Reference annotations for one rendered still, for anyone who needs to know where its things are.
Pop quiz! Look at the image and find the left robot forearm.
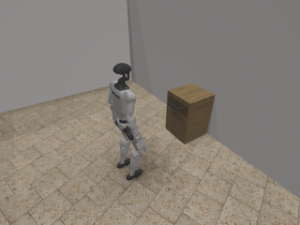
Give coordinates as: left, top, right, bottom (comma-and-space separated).
108, 102, 117, 116

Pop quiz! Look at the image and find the robot right hand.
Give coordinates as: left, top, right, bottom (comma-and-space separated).
136, 140, 147, 155

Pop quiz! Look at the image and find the right robot forearm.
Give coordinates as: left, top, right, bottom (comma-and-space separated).
128, 116, 142, 143

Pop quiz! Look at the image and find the cabinet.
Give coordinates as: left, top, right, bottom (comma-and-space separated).
165, 82, 215, 144

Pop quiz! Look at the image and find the left robot upper arm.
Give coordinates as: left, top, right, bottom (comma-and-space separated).
108, 81, 117, 105

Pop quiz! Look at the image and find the robot left hand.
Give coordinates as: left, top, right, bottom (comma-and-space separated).
112, 115, 119, 123

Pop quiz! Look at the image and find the handle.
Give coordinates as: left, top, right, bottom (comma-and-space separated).
168, 103, 182, 112

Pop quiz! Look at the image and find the humanoid robot head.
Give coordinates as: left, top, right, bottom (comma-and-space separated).
113, 63, 131, 91

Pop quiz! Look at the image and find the robot torso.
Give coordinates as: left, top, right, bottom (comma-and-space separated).
112, 85, 132, 133

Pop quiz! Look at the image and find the drawer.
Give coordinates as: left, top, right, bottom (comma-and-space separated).
168, 95, 188, 118

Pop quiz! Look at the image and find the right robot upper arm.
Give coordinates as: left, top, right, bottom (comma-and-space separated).
125, 90, 137, 123

